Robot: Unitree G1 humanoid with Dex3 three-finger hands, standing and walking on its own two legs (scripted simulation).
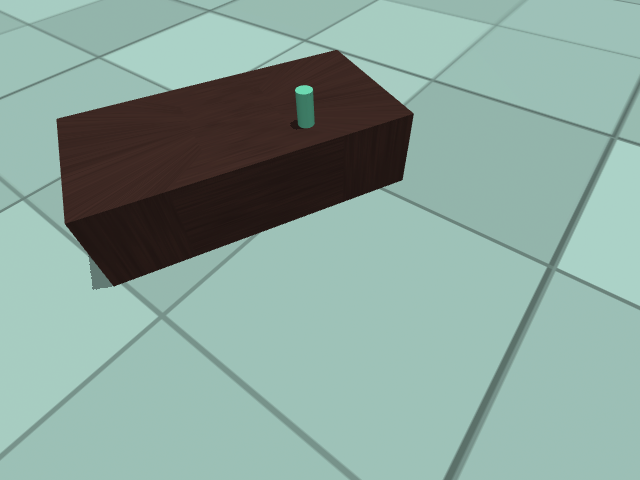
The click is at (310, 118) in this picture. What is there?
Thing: squat round
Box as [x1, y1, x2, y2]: [295, 85, 314, 127]
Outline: 302,85 298,86 295,89 298,125 301,127 310,127 314,123 312,88 310,86
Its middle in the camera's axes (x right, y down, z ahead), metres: -0.08 -0.52 +1.53
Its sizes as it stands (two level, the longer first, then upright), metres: 0.069 0.069 0.146
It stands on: a support 0.36 m high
